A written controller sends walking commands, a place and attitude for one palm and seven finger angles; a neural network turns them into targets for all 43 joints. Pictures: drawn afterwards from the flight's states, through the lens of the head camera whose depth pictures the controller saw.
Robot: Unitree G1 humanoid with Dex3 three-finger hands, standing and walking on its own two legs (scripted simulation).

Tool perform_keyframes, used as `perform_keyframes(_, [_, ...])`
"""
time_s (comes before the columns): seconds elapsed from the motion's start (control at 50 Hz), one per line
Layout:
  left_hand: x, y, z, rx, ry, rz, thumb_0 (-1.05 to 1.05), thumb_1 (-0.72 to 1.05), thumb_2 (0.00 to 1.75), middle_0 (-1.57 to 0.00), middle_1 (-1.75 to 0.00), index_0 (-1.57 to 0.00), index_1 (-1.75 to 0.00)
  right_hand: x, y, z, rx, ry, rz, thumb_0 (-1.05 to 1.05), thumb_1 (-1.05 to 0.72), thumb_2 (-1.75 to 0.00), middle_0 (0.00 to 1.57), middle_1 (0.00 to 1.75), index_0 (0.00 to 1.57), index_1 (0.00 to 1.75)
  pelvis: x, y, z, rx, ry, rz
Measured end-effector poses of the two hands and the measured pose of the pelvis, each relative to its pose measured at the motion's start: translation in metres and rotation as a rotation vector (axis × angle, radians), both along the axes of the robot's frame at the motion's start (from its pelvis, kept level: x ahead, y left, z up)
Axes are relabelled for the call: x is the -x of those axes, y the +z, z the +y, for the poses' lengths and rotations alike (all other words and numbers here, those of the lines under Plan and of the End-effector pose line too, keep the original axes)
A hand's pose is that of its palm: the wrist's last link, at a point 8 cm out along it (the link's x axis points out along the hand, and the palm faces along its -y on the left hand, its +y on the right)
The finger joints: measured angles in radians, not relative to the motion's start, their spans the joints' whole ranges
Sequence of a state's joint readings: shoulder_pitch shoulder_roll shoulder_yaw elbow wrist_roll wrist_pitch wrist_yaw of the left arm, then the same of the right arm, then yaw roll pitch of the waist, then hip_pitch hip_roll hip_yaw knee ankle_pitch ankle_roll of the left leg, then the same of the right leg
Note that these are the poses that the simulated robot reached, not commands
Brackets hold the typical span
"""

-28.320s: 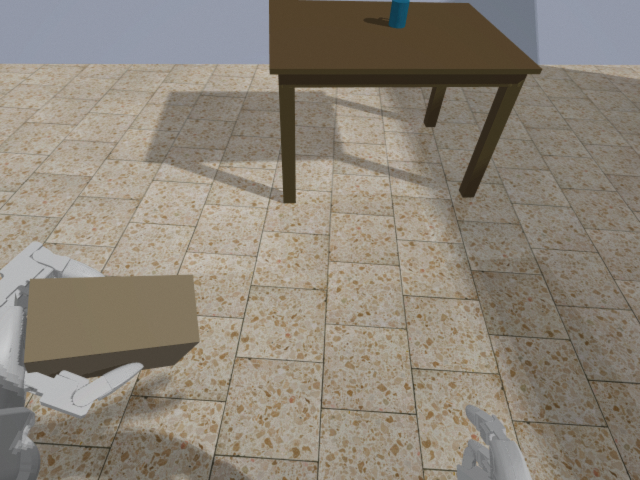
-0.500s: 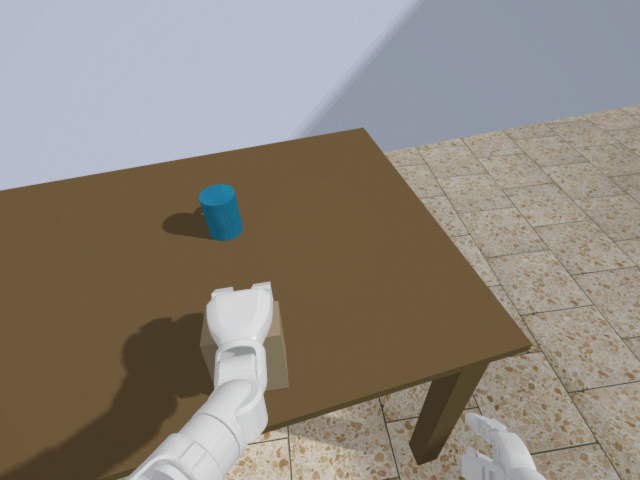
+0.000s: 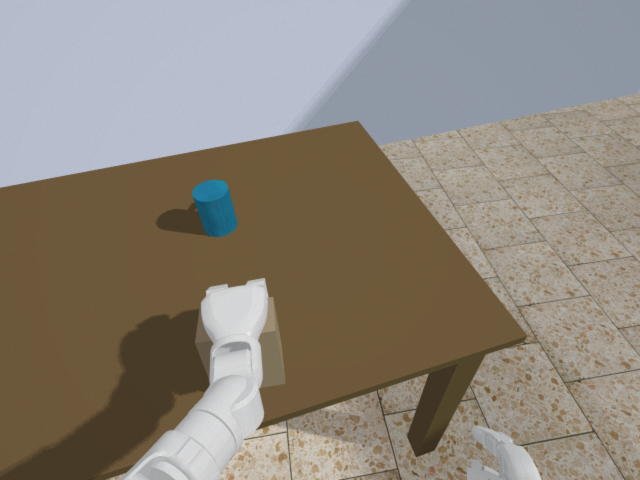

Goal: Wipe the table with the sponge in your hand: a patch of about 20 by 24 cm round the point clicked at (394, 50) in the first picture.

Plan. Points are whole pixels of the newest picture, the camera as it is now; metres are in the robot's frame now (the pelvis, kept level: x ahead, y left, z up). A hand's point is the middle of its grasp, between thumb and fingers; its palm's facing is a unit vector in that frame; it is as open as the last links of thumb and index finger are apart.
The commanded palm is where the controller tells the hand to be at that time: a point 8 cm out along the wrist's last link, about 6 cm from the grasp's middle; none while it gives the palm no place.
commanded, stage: wipe back along the third lane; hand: left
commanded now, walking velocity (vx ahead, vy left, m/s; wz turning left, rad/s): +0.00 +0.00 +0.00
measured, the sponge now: (246, 355) +0.31 +0.16 -0.06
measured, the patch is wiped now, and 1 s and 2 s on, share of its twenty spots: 1.00 1.00 1.00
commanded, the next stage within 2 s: slide back across to the middle lane in 0.22 s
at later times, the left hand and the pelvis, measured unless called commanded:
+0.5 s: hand (239, 335) +0.31 +0.16 +0.00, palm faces -0.04 -0.07 -1.00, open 10.7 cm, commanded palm +0.26 +0.16 +0.04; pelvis +0.00 +0.00 +0.00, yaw -1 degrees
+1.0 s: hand (201, 352) +0.28 +0.20 +0.00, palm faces -0.06 -0.10 -0.99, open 10.7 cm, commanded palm +0.24 +0.21 +0.04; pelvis +0.01 +0.00 +0.01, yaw -1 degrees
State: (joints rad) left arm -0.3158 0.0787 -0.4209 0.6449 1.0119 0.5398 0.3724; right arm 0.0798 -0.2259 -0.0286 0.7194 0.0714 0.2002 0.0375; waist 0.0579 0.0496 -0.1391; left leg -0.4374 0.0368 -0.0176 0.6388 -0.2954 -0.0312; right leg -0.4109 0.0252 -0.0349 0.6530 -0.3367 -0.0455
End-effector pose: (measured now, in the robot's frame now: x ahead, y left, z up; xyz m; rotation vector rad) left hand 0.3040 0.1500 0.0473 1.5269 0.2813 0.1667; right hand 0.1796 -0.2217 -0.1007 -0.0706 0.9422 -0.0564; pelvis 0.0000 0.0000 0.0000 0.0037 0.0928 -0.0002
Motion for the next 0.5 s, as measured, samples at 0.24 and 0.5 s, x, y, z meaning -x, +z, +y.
perform_keyframes(0.24, [0.0016,0.0002,0.0002,0.001,-0.002,-0.011,0.00,-0.53,1.03,-0.64,-1.32,-0.67,-1.32,0.0091,-0.0007,-0.0011,0.001,-0.013,-0.003,0.01,-0.91,-0.90,0.20,0.29,0.20,0.30,0.0046,-0.0005,-0.0001,0.000,-0.004,0.000])
perform_keyframes(0.5, [0.0081,0.0033,0.0060,0.032,0.004,-0.026,0.00,-0.53,1.03,-0.64,-1.32,-0.67,-1.32,0.0060,0.0051,-0.0016,-0.004,-0.026,-0.035,0.01,-0.91,-0.90,0.20,0.29,0.20,0.30,0.0039,0.0012,0.0000,-0.002,-0.014,-0.013])
